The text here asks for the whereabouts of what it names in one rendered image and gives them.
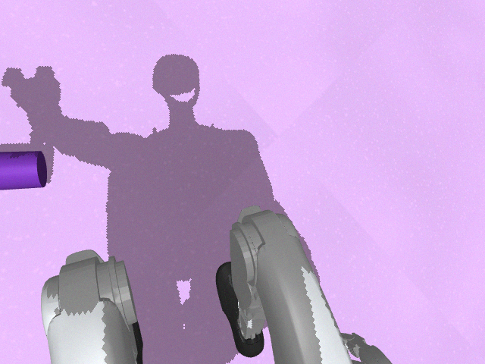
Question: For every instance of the right robot hand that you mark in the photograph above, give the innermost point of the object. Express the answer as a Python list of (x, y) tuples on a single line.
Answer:
[(367, 354)]

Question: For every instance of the right robot foot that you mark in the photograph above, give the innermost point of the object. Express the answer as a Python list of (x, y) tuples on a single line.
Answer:
[(229, 303)]

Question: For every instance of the can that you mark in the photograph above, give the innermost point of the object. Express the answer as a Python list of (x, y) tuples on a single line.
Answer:
[(21, 170)]

